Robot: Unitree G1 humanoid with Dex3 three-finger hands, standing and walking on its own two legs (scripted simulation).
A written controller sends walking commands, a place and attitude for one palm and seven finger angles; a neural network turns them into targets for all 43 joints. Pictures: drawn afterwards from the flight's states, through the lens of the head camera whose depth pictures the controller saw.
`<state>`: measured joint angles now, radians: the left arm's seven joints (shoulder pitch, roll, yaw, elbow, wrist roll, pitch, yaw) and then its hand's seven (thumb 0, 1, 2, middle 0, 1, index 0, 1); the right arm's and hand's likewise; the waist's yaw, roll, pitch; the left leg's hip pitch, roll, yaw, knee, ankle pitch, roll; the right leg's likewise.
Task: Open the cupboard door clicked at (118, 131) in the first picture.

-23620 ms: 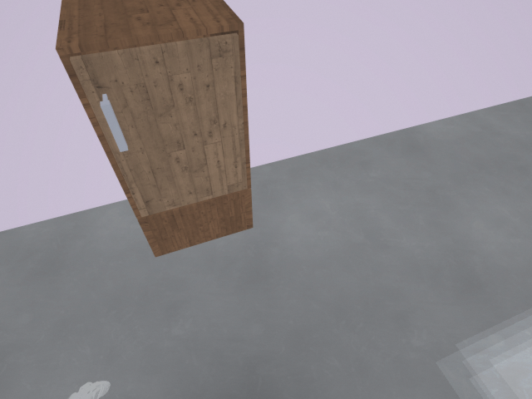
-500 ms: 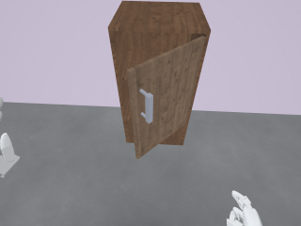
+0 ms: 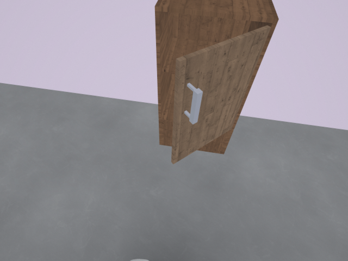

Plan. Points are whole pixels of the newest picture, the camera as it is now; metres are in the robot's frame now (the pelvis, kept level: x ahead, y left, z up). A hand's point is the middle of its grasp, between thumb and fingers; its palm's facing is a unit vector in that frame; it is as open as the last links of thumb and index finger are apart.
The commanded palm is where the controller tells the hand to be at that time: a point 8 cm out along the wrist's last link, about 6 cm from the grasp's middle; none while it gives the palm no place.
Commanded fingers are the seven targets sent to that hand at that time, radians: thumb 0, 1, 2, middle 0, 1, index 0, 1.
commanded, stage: let the arm hang, fingers relaxed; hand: left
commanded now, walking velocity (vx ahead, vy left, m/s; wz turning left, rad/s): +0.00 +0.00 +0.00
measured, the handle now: (191, 103) +0.61 -0.02 -0.04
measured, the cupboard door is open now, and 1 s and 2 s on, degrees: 44 44 44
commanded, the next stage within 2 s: look to check the result in 0.66 s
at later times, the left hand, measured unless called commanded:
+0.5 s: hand out of the picture +0.02 +0.17 -0.17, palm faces +0.01 -0.98 -0.18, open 7.3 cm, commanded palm none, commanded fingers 0.00 0.90 0.90 -0.20 -0.30 -0.20 -0.30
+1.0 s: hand out of the picture +0.00 +0.15 -0.17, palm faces +0.03 -0.98 -0.18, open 7.4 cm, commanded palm none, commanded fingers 0.00 0.90 0.90 -0.20 -0.30 -0.20 -0.30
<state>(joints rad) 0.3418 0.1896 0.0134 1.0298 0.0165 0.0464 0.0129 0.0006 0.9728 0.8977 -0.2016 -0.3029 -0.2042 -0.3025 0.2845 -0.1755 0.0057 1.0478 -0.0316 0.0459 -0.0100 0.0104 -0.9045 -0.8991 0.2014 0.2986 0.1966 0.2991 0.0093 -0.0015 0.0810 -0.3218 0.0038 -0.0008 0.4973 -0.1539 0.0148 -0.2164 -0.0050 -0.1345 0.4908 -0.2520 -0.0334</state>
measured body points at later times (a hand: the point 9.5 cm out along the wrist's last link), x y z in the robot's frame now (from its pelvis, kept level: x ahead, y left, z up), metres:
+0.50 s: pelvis +0.01 +0.01 +0.00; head +0.01 +0.00 +0.45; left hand +0.02 +0.22 -0.16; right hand -0.01 -0.20 -0.16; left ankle +0.07 +0.11 -0.74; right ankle +0.01 -0.10 -0.74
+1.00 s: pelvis +0.03 -0.01 +0.01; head +0.04 -0.02 +0.46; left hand +0.00 +0.20 -0.15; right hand +0.01 -0.21 -0.16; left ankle +0.07 +0.11 -0.74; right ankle +0.01 -0.10 -0.74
